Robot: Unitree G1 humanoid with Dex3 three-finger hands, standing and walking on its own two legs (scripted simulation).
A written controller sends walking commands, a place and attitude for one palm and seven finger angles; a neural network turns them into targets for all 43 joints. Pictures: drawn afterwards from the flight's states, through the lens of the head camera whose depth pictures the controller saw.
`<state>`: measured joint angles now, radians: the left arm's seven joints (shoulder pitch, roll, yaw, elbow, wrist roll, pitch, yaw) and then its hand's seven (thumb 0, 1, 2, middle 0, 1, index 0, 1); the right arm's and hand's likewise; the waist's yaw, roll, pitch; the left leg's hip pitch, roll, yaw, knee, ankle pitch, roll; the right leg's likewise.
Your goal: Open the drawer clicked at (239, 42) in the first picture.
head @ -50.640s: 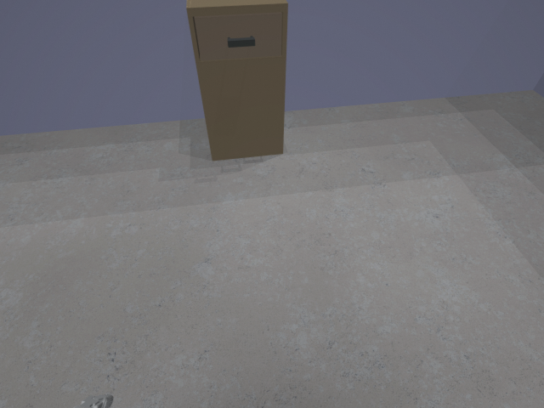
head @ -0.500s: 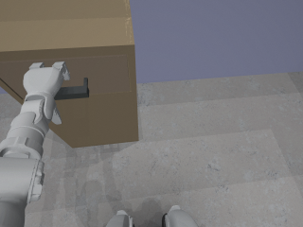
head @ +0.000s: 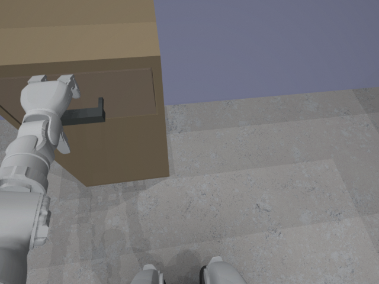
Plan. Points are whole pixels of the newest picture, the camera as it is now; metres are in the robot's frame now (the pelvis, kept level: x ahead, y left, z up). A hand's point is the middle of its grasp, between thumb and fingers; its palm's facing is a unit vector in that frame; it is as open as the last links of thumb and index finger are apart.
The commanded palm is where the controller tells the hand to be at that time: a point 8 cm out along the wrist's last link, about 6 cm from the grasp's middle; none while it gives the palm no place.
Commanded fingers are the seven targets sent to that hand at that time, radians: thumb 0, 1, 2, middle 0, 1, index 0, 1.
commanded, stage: re-aim the fingers above the handle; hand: left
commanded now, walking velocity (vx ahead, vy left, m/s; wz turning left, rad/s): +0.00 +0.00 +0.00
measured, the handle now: (80, 109) +0.54 +0.24 -0.04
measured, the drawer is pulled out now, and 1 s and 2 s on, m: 0.00 0.00 0.00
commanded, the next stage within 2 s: lower the fingers behind the handle in 1.40 s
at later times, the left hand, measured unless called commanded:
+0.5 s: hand (65, 110) +0.49 +0.24 +0.02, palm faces -0.08 -0.03 -1.00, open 13.5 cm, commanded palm +0.49 +0.22 +0.08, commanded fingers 0.00 -0.50 0.30 -0.30 -1.20 -0.30 -1.20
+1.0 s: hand (65, 111) +0.49 +0.24 +0.02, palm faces -0.08 +0.00 -1.00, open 13.6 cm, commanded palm +0.50 +0.21 +0.07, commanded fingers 0.00 -0.50 0.30 -0.30 -1.20 -0.30 -1.20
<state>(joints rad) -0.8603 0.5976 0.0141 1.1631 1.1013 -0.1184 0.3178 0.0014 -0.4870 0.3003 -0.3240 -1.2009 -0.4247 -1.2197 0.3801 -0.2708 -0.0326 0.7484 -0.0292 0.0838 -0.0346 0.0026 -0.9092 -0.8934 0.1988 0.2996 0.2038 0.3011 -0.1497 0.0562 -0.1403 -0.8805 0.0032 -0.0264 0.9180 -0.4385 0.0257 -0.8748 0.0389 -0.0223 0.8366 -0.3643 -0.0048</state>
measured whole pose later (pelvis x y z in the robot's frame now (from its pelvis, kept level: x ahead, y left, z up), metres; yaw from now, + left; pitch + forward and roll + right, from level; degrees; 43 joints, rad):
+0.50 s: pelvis +0.00 +0.01 +0.00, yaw +0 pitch +22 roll -3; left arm -0.89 0.52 -0.05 1.17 1.08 -0.06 0.35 0.00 -0.49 0.30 -0.34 -1.20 -0.38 -1.21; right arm 0.38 -0.25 -0.04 0.76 -0.03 0.06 -0.02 0.00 -0.91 -0.89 0.20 0.30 0.20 0.30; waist -0.14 0.06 -0.15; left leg -0.85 -0.01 -0.03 0.90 -0.43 0.03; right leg -0.84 0.03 -0.03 0.81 -0.36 0.00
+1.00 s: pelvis -0.01 +0.00 +0.00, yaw +1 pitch +22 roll -3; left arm -0.94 0.52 -0.10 1.20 1.07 -0.01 0.35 0.00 -0.49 0.30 -0.32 -1.20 -0.36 -1.21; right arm 0.38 -0.25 -0.04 0.77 -0.03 0.04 -0.02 0.00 -0.91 -0.89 0.20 0.30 0.20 0.30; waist -0.14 0.05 -0.15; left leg -0.88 -0.01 -0.04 0.91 -0.42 0.03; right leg -0.86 0.03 -0.04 0.83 -0.36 0.00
